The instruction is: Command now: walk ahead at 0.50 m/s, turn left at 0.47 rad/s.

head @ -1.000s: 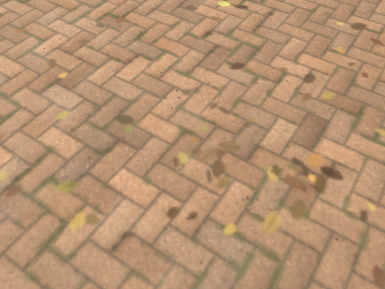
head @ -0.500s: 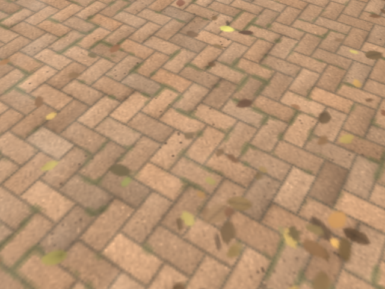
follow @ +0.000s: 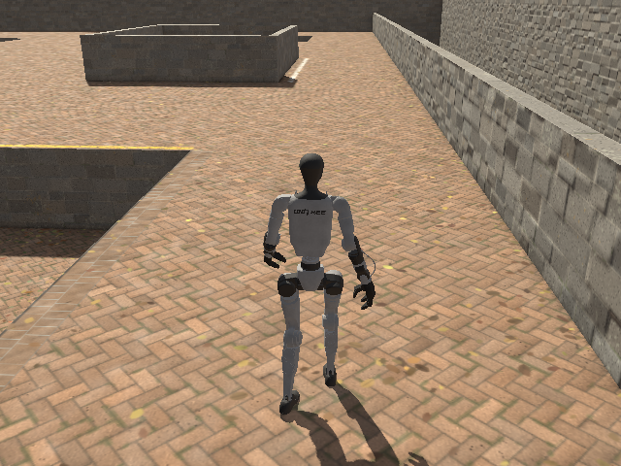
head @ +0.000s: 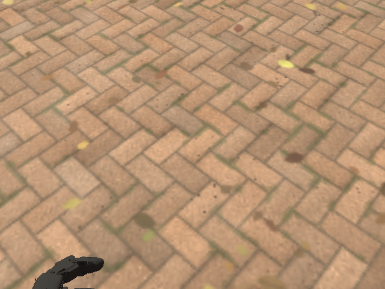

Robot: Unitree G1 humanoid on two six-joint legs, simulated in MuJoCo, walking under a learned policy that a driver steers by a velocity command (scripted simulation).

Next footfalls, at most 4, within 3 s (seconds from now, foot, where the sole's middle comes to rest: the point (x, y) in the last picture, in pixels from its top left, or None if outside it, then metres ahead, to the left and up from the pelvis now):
0.48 left None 0.36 0.13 -0.76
1.00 right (195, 228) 0.68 -0.04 -0.76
1.56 left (135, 171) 0.95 0.18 -0.76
2.10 right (187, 124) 1.19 -0.05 -0.76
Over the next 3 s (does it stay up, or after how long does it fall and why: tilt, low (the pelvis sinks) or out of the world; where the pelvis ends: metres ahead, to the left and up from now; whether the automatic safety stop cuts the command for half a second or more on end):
stays up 1.45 -0.07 0.02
